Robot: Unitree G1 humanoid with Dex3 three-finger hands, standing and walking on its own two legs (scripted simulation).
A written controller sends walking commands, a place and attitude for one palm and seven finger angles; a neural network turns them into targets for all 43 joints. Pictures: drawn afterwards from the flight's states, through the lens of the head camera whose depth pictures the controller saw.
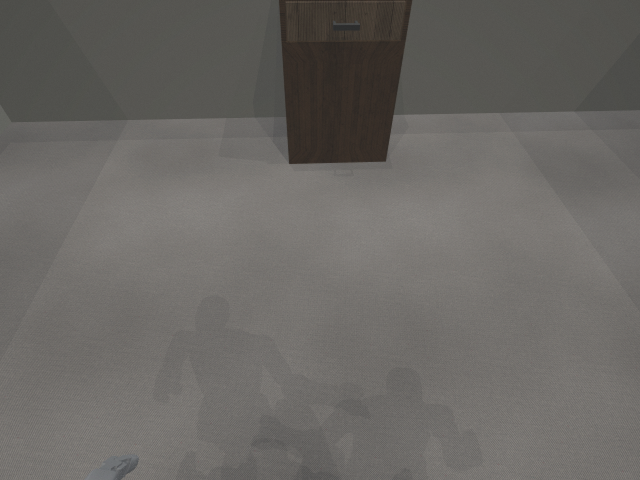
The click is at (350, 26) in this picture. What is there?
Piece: drawer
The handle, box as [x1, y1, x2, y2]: [333, 21, 359, 30]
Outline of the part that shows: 333,21 333,30 359,29 359,23 357,21 355,21 354,23 336,23 335,21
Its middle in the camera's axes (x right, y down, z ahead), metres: +0.10 -0.84 +1.52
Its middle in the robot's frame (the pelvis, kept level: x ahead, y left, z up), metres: +1.70 -0.02 -0.08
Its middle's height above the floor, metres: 0.69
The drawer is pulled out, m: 0.00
